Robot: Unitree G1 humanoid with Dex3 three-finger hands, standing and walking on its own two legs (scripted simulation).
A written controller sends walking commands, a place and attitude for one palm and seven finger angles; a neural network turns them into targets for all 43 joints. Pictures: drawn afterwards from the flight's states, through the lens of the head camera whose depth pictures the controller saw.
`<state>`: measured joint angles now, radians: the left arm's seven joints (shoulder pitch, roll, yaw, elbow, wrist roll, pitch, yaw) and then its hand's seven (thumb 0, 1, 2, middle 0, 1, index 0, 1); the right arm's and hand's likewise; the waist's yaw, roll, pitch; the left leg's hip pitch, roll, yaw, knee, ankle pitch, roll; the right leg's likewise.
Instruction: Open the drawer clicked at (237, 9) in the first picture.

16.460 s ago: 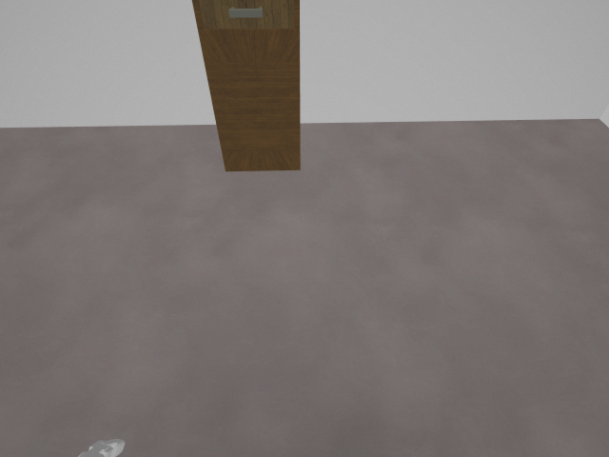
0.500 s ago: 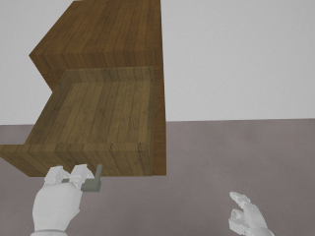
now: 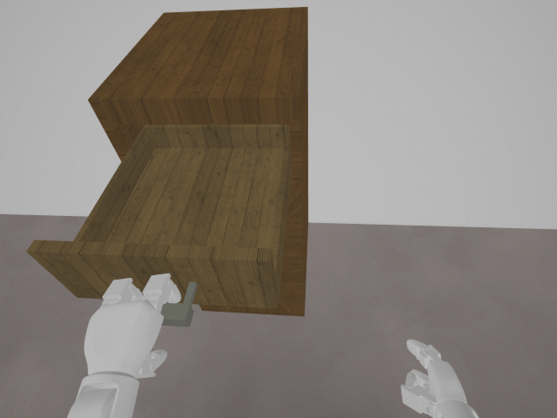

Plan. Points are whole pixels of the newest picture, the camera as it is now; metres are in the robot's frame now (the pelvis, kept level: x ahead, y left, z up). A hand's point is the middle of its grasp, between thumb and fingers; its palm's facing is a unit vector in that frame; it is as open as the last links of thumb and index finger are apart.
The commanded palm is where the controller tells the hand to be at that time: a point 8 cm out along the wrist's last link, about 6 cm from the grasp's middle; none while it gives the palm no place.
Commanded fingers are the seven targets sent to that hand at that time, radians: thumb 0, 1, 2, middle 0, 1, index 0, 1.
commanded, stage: open the thumb to release the handle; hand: left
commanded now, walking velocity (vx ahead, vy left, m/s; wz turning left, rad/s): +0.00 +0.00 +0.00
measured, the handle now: (153, 299) +0.26 +0.22 +0.04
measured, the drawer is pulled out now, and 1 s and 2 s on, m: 0.30 0.30 0.30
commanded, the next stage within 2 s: lift the hand off the handle in 0.12 s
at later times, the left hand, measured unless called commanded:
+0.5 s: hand (147, 342) +0.21 +0.21 +0.01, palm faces +0.05 -0.12 -0.99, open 13.8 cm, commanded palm +0.19 +0.22 +0.07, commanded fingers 0.00 -0.50 0.30 -0.30 -1.20 -0.30 -1.20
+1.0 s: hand (127, 322) +0.21 +0.22 +0.08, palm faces +0.08 -0.14 -0.99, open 13.8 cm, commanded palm +0.19 +0.22 +0.14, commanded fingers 0.00 -0.50 0.30 -0.30 -1.20 -0.30 -1.20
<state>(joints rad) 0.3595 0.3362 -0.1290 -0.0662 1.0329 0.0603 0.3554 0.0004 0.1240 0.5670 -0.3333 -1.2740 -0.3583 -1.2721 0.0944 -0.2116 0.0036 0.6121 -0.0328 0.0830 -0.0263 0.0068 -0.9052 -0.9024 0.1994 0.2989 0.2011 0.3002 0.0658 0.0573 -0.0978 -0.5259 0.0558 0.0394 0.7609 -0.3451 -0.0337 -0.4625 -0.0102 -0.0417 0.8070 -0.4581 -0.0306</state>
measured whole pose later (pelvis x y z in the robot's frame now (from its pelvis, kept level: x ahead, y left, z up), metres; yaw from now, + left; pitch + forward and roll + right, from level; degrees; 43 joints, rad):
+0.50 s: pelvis -0.01 +0.01 +0.00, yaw +0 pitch +7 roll +1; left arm 0.36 0.32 -0.14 -0.07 1.05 0.06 0.40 0.00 -0.49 0.30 -0.29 -1.20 -0.32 -1.21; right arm 0.13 -0.22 -0.02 0.62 -0.04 0.09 -0.01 0.01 -0.91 -0.90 0.20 0.30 0.20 0.30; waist 0.06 0.06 -0.10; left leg -0.57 0.05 0.04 0.80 -0.35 -0.03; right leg -0.50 -0.02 -0.04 0.83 -0.46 -0.02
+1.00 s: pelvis +0.00 +0.01 +0.01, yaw +1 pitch +2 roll +1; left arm 0.33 0.37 -0.14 -0.23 0.98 0.11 0.22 -0.01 -0.49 0.30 -0.32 -1.20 -0.32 -1.21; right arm 0.08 -0.23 0.01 0.61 -0.02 0.09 -0.02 0.01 -0.91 -0.90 0.20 0.30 0.20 0.30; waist 0.09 0.08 -0.06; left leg -0.39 0.04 0.03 0.65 -0.29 -0.02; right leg -0.32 -0.02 -0.05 0.68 -0.40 -0.02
